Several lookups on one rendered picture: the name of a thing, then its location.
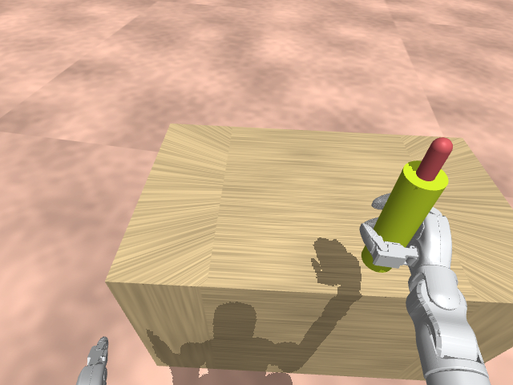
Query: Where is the left robot hand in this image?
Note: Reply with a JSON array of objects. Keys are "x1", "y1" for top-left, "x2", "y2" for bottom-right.
[{"x1": 76, "y1": 337, "x2": 108, "y2": 385}]

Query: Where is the right robot hand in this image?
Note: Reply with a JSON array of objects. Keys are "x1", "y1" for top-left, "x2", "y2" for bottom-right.
[{"x1": 360, "y1": 193, "x2": 452, "y2": 274}]

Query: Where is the right robot arm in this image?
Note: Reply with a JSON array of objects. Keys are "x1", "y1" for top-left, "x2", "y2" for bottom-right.
[{"x1": 406, "y1": 265, "x2": 491, "y2": 385}]

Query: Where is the bottle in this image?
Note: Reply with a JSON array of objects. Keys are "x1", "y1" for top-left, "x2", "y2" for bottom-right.
[{"x1": 362, "y1": 137, "x2": 453, "y2": 273}]

